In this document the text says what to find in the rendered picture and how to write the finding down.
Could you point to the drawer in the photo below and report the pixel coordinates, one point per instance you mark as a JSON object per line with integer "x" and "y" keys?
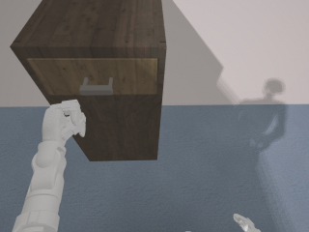
{"x": 64, "y": 76}

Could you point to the cabinet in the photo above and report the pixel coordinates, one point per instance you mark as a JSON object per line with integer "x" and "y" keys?
{"x": 118, "y": 127}

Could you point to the left robot forearm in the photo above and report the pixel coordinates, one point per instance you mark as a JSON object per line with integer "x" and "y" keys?
{"x": 44, "y": 195}

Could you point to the right robot hand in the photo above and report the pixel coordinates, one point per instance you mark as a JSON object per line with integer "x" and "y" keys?
{"x": 245, "y": 223}

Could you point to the handle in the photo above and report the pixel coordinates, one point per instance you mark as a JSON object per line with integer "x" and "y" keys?
{"x": 96, "y": 90}

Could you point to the left robot hand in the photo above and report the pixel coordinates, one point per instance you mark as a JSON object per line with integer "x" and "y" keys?
{"x": 57, "y": 127}

